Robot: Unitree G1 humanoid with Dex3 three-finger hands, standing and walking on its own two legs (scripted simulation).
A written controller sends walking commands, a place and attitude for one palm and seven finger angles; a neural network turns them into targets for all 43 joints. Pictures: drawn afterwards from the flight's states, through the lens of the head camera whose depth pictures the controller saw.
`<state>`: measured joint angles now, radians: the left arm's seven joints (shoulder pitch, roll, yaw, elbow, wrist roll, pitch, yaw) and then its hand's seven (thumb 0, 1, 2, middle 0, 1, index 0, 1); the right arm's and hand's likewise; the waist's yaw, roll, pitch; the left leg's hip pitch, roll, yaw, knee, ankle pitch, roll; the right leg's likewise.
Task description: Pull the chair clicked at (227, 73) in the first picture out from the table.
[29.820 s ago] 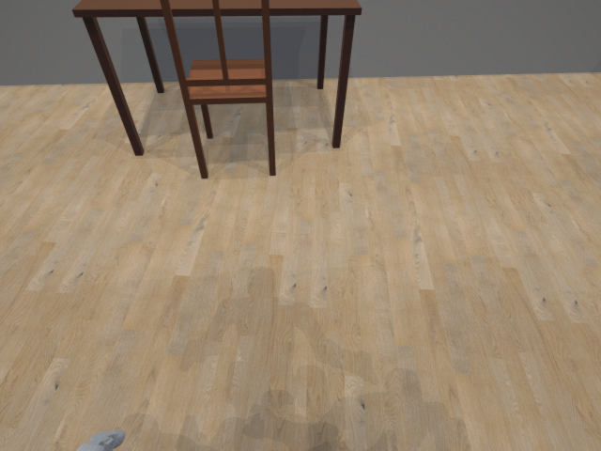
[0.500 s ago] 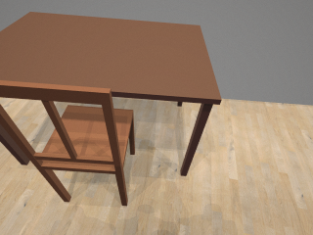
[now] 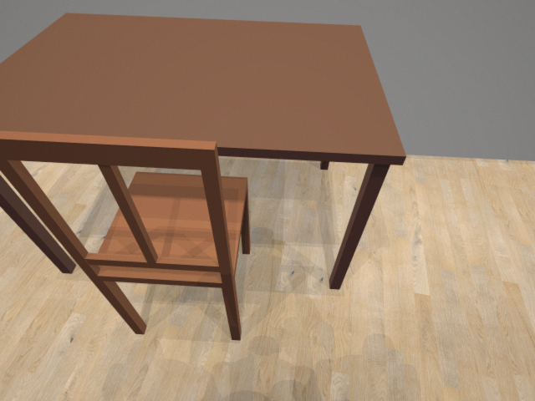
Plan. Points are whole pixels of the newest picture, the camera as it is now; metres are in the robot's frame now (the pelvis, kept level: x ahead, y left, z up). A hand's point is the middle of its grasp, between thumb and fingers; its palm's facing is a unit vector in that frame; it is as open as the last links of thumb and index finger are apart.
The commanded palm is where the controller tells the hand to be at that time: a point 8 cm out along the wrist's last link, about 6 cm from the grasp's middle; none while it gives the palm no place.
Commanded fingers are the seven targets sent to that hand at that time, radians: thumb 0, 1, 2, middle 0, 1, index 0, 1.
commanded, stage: come to a stop and stand still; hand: left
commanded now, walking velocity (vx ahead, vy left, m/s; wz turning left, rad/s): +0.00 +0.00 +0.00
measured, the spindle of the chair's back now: (133, 219) +0.46 +0.31 -0.07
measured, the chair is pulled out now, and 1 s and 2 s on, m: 0.00 0.00 0.00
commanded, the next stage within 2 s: look again from close up in 0.36 s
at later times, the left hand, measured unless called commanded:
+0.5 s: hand out of the picture +0.01 +0.18 -0.16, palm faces +0.00 -0.98 -0.18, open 7.4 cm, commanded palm none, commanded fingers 0.00 0.90 0.90 -0.20 -0.30 -0.20 -0.30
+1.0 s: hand out of the picture +0.03 +0.14 -0.16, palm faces +0.00 -0.98 -0.18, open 7.4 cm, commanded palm none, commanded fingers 0.00 0.90 0.90 -0.20 -0.30 -0.20 -0.30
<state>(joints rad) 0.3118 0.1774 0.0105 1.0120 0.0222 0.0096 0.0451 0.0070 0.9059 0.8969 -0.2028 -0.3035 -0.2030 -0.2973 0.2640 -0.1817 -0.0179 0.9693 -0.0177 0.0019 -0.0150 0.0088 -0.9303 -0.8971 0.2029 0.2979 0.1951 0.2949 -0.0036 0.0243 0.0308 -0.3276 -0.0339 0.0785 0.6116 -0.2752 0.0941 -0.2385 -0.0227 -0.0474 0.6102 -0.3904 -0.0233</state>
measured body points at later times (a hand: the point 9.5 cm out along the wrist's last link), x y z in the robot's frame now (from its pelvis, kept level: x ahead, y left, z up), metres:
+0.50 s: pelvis +0.01 +0.01 +0.01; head +0.03 +0.01 +0.46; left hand +0.01 +0.23 -0.15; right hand +0.03 -0.22 -0.14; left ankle +0.04 +0.06 -0.73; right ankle -0.01 -0.14 -0.73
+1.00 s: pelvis +0.03 -0.03 +0.01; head +0.04 -0.03 +0.46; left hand +0.03 +0.19 -0.15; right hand +0.04 -0.25 -0.14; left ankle +0.04 +0.06 -0.73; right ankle -0.01 -0.14 -0.73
